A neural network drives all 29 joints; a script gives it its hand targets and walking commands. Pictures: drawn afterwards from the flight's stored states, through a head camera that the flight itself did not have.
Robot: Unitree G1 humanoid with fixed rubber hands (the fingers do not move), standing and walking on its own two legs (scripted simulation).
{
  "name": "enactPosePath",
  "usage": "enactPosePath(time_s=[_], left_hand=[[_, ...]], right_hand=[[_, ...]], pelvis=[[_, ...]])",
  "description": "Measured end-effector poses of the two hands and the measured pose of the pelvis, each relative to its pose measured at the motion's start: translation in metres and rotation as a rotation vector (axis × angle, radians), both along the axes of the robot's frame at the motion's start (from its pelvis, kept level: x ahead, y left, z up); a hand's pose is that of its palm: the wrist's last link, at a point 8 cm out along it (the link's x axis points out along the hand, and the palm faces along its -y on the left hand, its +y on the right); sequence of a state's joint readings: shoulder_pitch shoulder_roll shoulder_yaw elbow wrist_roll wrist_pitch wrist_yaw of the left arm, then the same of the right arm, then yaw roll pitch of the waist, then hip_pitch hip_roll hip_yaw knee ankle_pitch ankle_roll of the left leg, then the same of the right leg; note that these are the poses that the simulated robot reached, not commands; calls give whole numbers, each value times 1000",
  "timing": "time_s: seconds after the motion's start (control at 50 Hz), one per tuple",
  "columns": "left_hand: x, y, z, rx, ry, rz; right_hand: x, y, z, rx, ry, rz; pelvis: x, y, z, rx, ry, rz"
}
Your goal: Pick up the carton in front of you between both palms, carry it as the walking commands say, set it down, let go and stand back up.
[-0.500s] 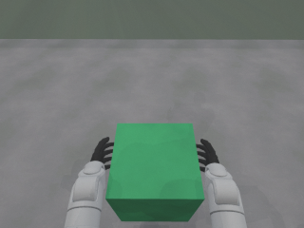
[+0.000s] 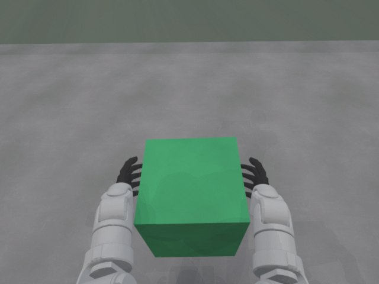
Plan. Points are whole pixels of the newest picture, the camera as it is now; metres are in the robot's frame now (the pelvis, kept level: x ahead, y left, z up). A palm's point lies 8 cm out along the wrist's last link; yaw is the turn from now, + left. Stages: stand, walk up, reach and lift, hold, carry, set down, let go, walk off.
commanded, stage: set down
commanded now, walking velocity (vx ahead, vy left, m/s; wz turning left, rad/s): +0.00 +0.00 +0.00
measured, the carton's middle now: (192, 201) +0.33 +0.00 -0.04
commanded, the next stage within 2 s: none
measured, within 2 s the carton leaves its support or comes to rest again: neither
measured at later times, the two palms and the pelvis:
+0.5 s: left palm (142, 207) +0.38 +0.16 -0.18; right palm (239, 215) +0.36 -0.13 -0.20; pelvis -0.03 +0.03 -0.12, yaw +1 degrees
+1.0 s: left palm (154, 216) +0.42 +0.15 -0.33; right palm (236, 222) +0.40 -0.15 -0.34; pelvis -0.04 +0.04 -0.23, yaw +2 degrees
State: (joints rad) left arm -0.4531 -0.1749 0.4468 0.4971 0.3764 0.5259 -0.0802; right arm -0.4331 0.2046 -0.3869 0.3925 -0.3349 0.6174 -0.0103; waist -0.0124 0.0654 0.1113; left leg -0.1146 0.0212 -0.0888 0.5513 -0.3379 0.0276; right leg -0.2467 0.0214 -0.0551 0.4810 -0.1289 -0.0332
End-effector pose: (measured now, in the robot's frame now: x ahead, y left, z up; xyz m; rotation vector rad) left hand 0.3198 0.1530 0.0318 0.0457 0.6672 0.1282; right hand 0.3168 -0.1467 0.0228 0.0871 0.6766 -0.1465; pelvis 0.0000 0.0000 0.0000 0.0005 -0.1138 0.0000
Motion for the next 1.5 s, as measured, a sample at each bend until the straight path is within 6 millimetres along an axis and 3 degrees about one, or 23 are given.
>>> enactPosePath(time_s=[0.08,0.16,0.36,0.44,0.56,0.7,0.96,1.5], left_hand=[[12,2,-16,10,12,-7],[21,5,-46,27,27,-17],[40,9,-159,23,11,-37],[52,11,-193,1,-23,-31],[70,10,-222,-34,-52,-17],[82,7,-257,-45,-13,-7],[99,1,-343,-36,1,-9],[137,-9,-513,-14,50,-45]], right_hand=[[12,2,-17,1,12,-1],[20,4,-48,-16,27,14],[29,9,-165,-53,10,12],[37,12,-202,-45,-23,-9],[52,12,-231,-38,-52,-25],[64,8,-264,-43,-12,-17],[84,2,-347,-59,4,-3],[119,-8,-514,-91,61,10]], pelvis=[[-6,-3,-8,2,47,5],[-12,-2,-19,7,138,2],[-31,11,-67,28,464,-8],[-34,20,-95,30,587,-1],[-33,32,-133,27,704,6],[-31,40,-163,29,782,4],[-41,38,-225,39,905,15],[-71,33,-344,31,922,44]])
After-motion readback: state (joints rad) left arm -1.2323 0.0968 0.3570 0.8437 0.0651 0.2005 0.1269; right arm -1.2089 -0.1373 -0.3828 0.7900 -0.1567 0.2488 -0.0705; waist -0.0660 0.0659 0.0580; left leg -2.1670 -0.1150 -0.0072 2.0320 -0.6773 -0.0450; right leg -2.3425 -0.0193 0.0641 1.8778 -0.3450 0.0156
